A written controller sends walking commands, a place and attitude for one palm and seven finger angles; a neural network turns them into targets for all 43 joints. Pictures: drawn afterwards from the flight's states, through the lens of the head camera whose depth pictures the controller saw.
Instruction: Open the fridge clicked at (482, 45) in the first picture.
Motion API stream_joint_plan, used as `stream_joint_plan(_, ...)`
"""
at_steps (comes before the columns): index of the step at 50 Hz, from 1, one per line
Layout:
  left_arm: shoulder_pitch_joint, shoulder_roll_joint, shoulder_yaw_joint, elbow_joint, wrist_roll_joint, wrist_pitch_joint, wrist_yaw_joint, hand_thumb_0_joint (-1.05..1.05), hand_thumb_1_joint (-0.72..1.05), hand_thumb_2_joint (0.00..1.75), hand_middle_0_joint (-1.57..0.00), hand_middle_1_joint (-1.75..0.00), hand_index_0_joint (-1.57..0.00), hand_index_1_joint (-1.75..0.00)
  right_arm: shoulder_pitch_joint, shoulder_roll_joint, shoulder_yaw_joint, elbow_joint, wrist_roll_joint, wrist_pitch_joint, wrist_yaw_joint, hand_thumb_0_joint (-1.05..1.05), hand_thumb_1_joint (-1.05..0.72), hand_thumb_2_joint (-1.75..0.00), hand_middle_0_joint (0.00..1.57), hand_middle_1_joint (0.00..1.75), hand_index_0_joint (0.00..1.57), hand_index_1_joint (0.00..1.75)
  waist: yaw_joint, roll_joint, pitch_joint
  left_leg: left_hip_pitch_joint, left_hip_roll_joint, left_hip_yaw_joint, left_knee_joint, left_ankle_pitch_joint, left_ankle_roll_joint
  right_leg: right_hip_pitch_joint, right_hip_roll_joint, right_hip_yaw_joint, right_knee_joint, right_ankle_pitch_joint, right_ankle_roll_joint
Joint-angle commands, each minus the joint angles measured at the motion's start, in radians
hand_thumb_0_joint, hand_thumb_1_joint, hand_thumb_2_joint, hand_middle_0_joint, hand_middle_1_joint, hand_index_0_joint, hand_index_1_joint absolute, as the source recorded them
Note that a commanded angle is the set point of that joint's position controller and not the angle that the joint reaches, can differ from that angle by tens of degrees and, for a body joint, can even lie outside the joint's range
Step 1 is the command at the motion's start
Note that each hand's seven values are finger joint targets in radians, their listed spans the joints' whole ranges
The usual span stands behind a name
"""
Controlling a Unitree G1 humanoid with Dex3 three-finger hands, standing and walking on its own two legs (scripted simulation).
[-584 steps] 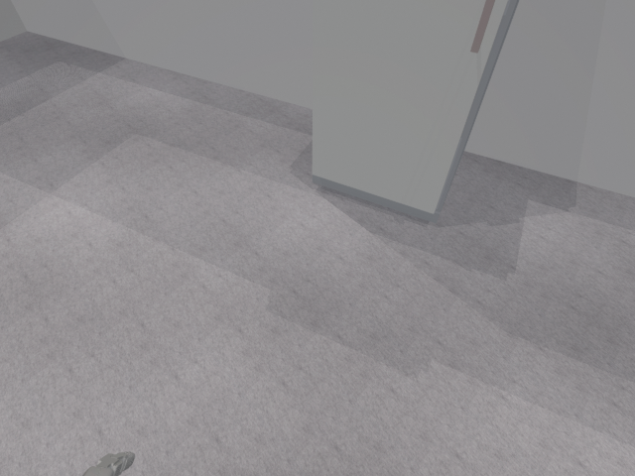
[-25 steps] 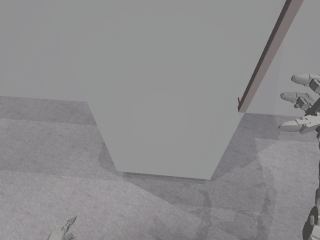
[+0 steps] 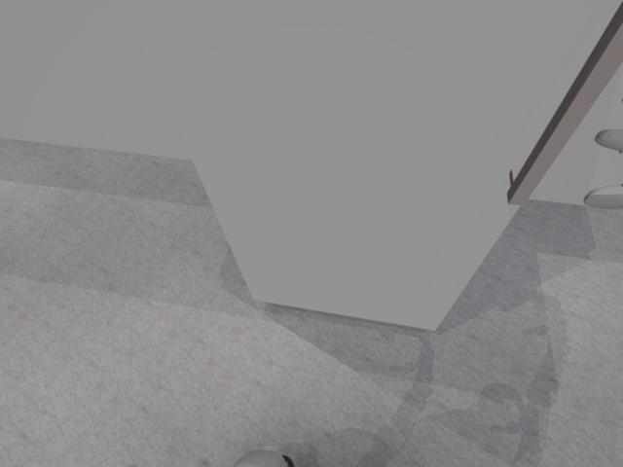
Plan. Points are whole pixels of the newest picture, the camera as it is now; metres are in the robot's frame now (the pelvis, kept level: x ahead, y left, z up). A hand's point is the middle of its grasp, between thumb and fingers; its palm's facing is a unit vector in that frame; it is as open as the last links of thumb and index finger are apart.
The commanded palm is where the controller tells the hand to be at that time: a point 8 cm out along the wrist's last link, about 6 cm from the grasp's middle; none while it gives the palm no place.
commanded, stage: move the hooked fingers beside the handle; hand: right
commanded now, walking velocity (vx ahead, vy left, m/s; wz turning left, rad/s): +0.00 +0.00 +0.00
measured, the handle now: (570, 97) +0.53 -0.21 +0.18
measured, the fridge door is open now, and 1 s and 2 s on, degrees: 0 0 0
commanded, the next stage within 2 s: feel for the door with the fingertips in 0.72 s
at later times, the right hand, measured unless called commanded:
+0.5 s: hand out of the picture +0.46 -0.27 +0.15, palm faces +0.06 +1.00 +0.00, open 13.9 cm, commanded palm +0.43 -0.31 +0.15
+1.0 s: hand (607, 159) +0.47 -0.25 +0.15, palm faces +0.04 +1.00 +0.00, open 13.9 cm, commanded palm +0.45 -0.30 +0.15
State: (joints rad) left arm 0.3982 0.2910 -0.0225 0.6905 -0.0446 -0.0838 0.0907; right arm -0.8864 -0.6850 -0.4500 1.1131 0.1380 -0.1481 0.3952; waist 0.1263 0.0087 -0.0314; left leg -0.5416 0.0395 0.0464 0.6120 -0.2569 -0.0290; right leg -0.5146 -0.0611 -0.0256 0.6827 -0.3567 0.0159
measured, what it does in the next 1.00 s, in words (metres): stands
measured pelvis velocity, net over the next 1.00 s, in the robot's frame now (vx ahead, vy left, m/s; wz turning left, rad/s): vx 0.00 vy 0.00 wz -0.01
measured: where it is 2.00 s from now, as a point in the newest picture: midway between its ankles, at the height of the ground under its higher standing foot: outside the picture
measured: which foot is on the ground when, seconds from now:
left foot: down 0.00-1.00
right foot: down 0.00-1.00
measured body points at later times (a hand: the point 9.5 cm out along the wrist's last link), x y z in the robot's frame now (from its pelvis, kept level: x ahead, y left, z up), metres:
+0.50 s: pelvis +0.01 +0.00 +0.00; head +0.07 -0.02 +0.45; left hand +0.08 +0.27 -0.10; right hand +0.45 -0.32 +0.15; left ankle +0.02 +0.14 -0.72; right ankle -0.02 -0.12 -0.72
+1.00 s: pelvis +0.00 +0.00 +0.00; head +0.08 -0.01 +0.44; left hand +0.03 +0.29 -0.11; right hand +0.46 -0.31 +0.15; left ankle +0.02 +0.14 -0.72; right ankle -0.02 -0.12 -0.72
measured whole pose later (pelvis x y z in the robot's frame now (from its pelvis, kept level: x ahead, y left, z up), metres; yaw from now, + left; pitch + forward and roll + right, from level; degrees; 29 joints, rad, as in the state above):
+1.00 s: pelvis +0.00 +0.00 +0.00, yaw -1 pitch +11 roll +1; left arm 0.39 0.30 -0.02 0.69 -0.05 -0.07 0.09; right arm -0.89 -0.64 -0.40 1.10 0.16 -0.14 0.38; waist 0.12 0.00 -0.04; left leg -0.56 0.04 0.06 0.63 -0.27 -0.02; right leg -0.53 -0.06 -0.01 0.70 -0.36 0.02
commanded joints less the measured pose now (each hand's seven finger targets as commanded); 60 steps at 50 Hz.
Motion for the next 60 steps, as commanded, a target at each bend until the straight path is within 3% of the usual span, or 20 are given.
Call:
stream_joint_plan(1, 0.085, 0.189, 0.066, -0.075, 0.000, -0.019, 0.013, 0.00, 0.90, 0.90, -0.20, -0.30, -0.20, -0.30, -0.390, -0.251, -0.010, -0.189, 0.039, -0.055, 0.016, 0.00, 0.50, -0.30, 0.30, 1.20, 0.30, 1.20, -0.010, -0.096, -0.394, 0.212, -0.052, -0.006, -0.027, 0.295, 0.038, 0.155, 0.037, 0.026, -0.074, 0.347, -0.018)
stream_joint_plan(2, 0.089, 0.195, 0.069, -0.078, -0.001, -0.015, 0.014, 0.00, 0.90, 0.90, -0.20, -0.30, -0.20, -0.30, -0.391, -0.314, -0.059, -0.204, 0.039, -0.049, 0.013, 0.00, 0.50, -0.30, 0.30, 1.20, 0.30, 1.20, -0.028, -0.099, -0.401, 0.230, -0.048, -0.008, -0.024, 0.311, 0.037, 0.140, 0.038, 0.028, -0.075, 0.354, -0.018)
stream_joint_plan(5, 0.083, 0.187, 0.067, -0.096, -0.002, -0.007, 0.011, 0.00, 0.90, 0.90, -0.20, -0.30, -0.20, -0.30, -0.365, -0.284, -0.035, -0.229, 0.030, -0.035, 0.008, 0.00, 0.50, -0.30, 0.30, 1.20, 0.30, 1.20, -0.028, -0.116, -0.401, 0.224, -0.050, -0.007, -0.021, 0.306, 0.037, 0.142, 0.040, 0.022, -0.074, 0.355, -0.018)
stream_joint_plan(8, 0.081, 0.186, 0.072, -0.102, 0.000, -0.005, 0.010, 0.00, 0.90, 0.90, -0.20, -0.30, -0.20, -0.30, -0.372, -0.318, -0.075, -0.305, 0.036, -0.061, -0.005, 0.00, 0.50, -0.30, 0.30, 1.20, 0.30, 1.20, -0.038, -0.138, -0.446, 0.247, -0.053, -0.011, -0.014, 0.346, 0.039, 0.176, 0.037, 0.024, -0.065, 0.409, -0.017)
stream_joint_plan(12, 0.070, 0.181, 0.070, -0.102, -0.005, -0.002, 0.008, 0.00, 0.90, 0.90, -0.20, -0.30, -0.20, -0.30, -0.369, -0.318, -0.075, -0.333, 0.037, -0.066, -0.008, 0.00, 0.50, -0.30, 0.30, 1.20, 0.30, 1.20, -0.034, -0.159, -0.429, 0.235, -0.056, -0.008, -0.014, 0.336, 0.040, 0.182, 0.035, 0.023, -0.065, 0.406, -0.017)
stream_joint_plan(14, 0.060, 0.175, 0.068, -0.101, -0.006, -0.005, 0.007, 0.00, 0.90, 0.90, -0.20, -0.30, -0.20, -0.30, -0.384, -0.246, -0.014, -0.331, 0.037, -0.053, -0.006, 0.00, 0.50, -0.30, 0.30, 1.20, 0.30, 1.20, -0.018, -0.167, -0.398, 0.208, -0.057, -0.003, -0.022, 0.309, 0.039, 0.193, 0.035, 0.025, -0.069, 0.387, -0.015)
stream_joint_plan(20, 0.045, 0.172, 0.069, -0.111, -0.008, -0.006, 0.008, 0.00, 0.90, 0.90, -0.20, -0.30, -0.20, -0.30, -0.327, -0.198, -0.003, -0.363, 0.059, -0.021, -0.009, 0.00, 0.50, -0.30, 0.30, 1.20, 0.30, 1.20, -0.034, -0.139, -0.412, 0.232, -0.055, 0.004, -0.022, 0.353, 0.042, 0.226, 0.032, 0.034, -0.070, 0.457, -0.011)
stream_joint_plan(23, 0.033, 0.166, 0.066, -0.112, -0.009, -0.006, 0.007, 0.00, 0.90, 0.90, -0.20, -0.30, -0.20, -0.30, -0.323, -0.161, 0.019, -0.352, 0.060, -0.008, -0.021, 0.00, 0.50, -0.30, 0.30, 1.20, 0.30, 1.20, -0.030, -0.114, -0.367, 0.225, -0.053, 0.006, -0.028, 0.335, 0.041, 0.204, 0.033, 0.030, -0.079, 0.421, -0.011)
stream_joint_plan(24, 0.031, 0.170, 0.065, -0.116, -0.009, -0.004, 0.006, 0.00, 0.90, 0.90, -0.20, -0.30, -0.20, -0.30, -0.298, -0.182, -0.003, -0.339, 0.060, -0.003, -0.026, 0.00, 0.50, -0.30, 0.30, 1.20, 0.30, 1.20, -0.041, -0.109, -0.363, 0.236, -0.051, 0.005, -0.025, 0.335, 0.044, 0.189, 0.034, 0.031, -0.081, 0.413, -0.011)
stream_joint_plan(30, 0.013, 0.164, 0.056, -0.112, -0.010, -0.008, 0.011, 0.00, 0.90, 0.90, -0.20, -0.30, -0.20, -0.30, -0.402, -0.176, 0.029, -0.315, 0.039, -0.035, -0.039, 0.00, 0.50, -0.30, 0.30, 1.20, 0.30, 1.20, -0.012, -0.093, -0.326, 0.210, -0.045, -0.005, -0.033, 0.278, 0.040, 0.165, 0.040, 0.024, -0.084, 0.312, -0.017)
stream_joint_plan(33, 0.024, 0.168, 0.055, -0.097, -0.007, -0.013, 0.016, 0.00, 0.90, 0.90, -0.20, -0.30, -0.20, -0.30, -0.465, -0.210, 0.015, -0.284, 0.035, -0.059, -0.034, 0.00, 0.50, -0.30, 0.30, 1.20, 0.30, 1.20, -0.002, -0.089, -0.353, 0.213, -0.044, -0.011, -0.030, 0.280, 0.040, 0.162, 0.041, 0.027, -0.076, 0.303, -0.019)
stream_joint_plan(41, 0.045, 0.180, 0.053, -0.093, -0.004, -0.012, 0.015, 0.00, 0.90, 0.90, -0.20, -0.30, -0.20, -0.30, -0.432, -0.273, -0.018, -0.198, 0.029, -0.061, -0.006, 0.00, 0.50, -0.30, 0.30, 1.20, 0.30, 1.20, -0.014, -0.093, -0.386, 0.234, -0.041, -0.015, -0.020, 0.286, 0.039, 0.121, 0.044, 0.025, -0.067, 0.294, -0.021)
stream_joint_plan(43, 0.046, 0.173, 0.053, -0.094, -0.005, -0.015, 0.013, 0.00, 0.90, 0.90, -0.20, -0.30, -0.20, -0.30, -0.456, -0.188, 0.050, -0.214, 0.034, -0.055, 0.000, 0.00, 0.50, -0.30, 0.30, 1.20, 0.30, 1.20, 0.004, -0.111, -0.372, 0.198, -0.042, -0.013, -0.026, 0.263, 0.036, 0.131, 0.043, 0.026, -0.069, 0.278, -0.020)
stream_joint_plan(46, 0.061, 0.183, 0.059, -0.084, -0.003, -0.013, 0.015, 0.00, 0.90, 0.90, -0.20, -0.30, -0.20, -0.30, -0.467, -0.217, 0.019, -0.222, 0.046, -0.056, -0.007, 0.00, 0.50, -0.30, 0.30, 1.20, 0.30, 1.20, 0.004, -0.086, -0.388, 0.204, -0.044, -0.016, -0.030, 0.252, 0.037, 0.127, 0.040, 0.027, -0.069, 0.266, -0.022)
stream_joint_plan(48, 0.067, 0.173, 0.061, -0.081, -0.001, -0.016, 0.013, 0.00, 0.90, 0.90, -0.20, -0.30, -0.20, -0.30, -0.466, -0.175, 0.039, -0.232, 0.046, -0.057, -0.017, 0.00, 0.50, -0.30, 0.30, 1.20, 0.30, 1.20, 0.003, -0.093, -0.404, 0.202, -0.046, -0.013, -0.028, 0.262, 0.035, 0.141, 0.039, 0.030, -0.069, 0.287, -0.022)
stream_joint_plan(49, 0.068, 0.177, 0.063, -0.078, 0.000, -0.016, 0.012, 0.00, 0.90, 0.90, -0.20, -0.30, -0.20, -0.30, -0.442, -0.215, 0.002, -0.225, 0.044, -0.056, -0.027, 0.00, 0.50, -0.30, 0.30, 1.20, 0.30, 1.20, -0.011, -0.101, -0.398, 0.204, -0.046, -0.015, -0.029, 0.249, 0.036, 0.128, 0.039, 0.027, -0.069, 0.273, -0.020)
stream_joint_plan(53, 0.068, 0.168, 0.063, -0.084, 0.002, -0.014, 0.005, 0.00, 0.90, 0.90, -0.20, -0.30, -0.20, -0.30, -0.422, -0.200, 0.006, -0.258, 0.026, -0.056, -0.059, 0.00, 0.50, -0.30, 0.30, 1.20, 0.30, 1.20, -0.017, -0.111, -0.416, 0.232, -0.048, -0.016, -0.025, 0.273, 0.036, 0.127, 0.040, 0.019, -0.073, 0.295, -0.022)
stream_joint_plan(56, 0.073, 0.172, 0.070, -0.091, 0.005, -0.013, 0.000, 0.00, 0.90, 0.90, -0.20, -0.30, -0.20, -0.30, -0.393, -0.237, -0.036, -0.306, 0.024, -0.063, -0.079, 0.00, 0.50, -0.30, 0.30, 1.20, 0.30, 1.20, -0.033, -0.103, -0.453, 0.273, -0.051, -0.018, -0.018, 0.323, 0.039, 0.139, 0.038, 0.014, -0.070, 0.342, -0.024)
stream_joint_plan(58, 0.065, 0.161, 0.066, -0.091, 0.002, -0.013, -0.003, 0.00, 0.90, 0.90, -0.20, -0.30, -0.20, -0.30, -0.392, -0.178, 0.015, -0.308, 0.017, -0.056, -0.081, 0.00, 0.50, -0.30, 0.30, 1.20, 0.30, 1.20, -0.021, -0.124, -0.418, 0.253, -0.053, -0.014, -0.022, 0.313, 0.038, 0.139, 0.038, 0.013, -0.076, 0.333, -0.021)
stream_joint_plan(60, 0.065, 0.166, 0.071, -0.088, 0.002, -0.012, -0.003, 0.00, 0.90, 0.90, -0.20, -0.30, -0.20, -0.30, -0.392, -0.197, -0.008, -0.325, 0.021, -0.053, -0.086, 0.00, 0.50, -0.30, 0.30, 1.20, 0.30, 1.20, -0.023, -0.125, -0.417, 0.250, -0.054, -0.014, -0.026, 0.310, 0.040, 0.153, 0.036, 0.014, -0.076, 0.336, -0.021)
